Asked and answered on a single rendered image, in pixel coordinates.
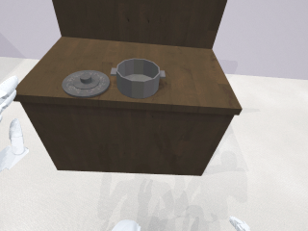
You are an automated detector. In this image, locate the pot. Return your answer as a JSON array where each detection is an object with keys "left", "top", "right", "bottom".
[{"left": 110, "top": 58, "right": 166, "bottom": 99}]

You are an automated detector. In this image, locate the robot right hand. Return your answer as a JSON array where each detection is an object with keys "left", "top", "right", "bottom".
[{"left": 229, "top": 216, "right": 250, "bottom": 231}]

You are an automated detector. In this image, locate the left robot thigh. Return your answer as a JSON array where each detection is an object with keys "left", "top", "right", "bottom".
[{"left": 112, "top": 219, "right": 141, "bottom": 231}]

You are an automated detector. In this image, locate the robot left hand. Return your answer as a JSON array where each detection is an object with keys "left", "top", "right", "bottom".
[{"left": 0, "top": 75, "right": 29, "bottom": 172}]

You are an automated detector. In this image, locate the table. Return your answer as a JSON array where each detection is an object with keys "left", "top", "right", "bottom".
[{"left": 13, "top": 0, "right": 243, "bottom": 176}]

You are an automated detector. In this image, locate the knob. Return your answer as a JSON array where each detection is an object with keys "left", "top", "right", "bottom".
[{"left": 80, "top": 73, "right": 91, "bottom": 84}]

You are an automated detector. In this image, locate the lid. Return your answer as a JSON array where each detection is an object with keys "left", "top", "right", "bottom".
[{"left": 62, "top": 70, "right": 110, "bottom": 98}]

